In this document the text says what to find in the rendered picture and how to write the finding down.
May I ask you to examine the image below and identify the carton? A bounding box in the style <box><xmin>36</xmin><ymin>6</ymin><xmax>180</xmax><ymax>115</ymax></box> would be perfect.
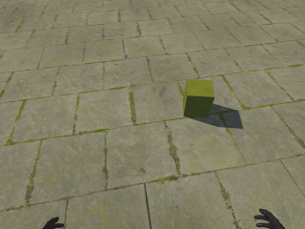
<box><xmin>183</xmin><ymin>79</ymin><xmax>214</xmax><ymax>118</ymax></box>

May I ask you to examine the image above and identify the right robot hand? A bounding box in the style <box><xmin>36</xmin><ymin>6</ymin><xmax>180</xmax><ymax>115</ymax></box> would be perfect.
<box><xmin>254</xmin><ymin>208</ymin><xmax>285</xmax><ymax>229</ymax></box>

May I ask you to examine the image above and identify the left robot hand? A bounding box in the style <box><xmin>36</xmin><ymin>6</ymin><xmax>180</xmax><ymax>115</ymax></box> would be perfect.
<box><xmin>42</xmin><ymin>217</ymin><xmax>64</xmax><ymax>229</ymax></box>

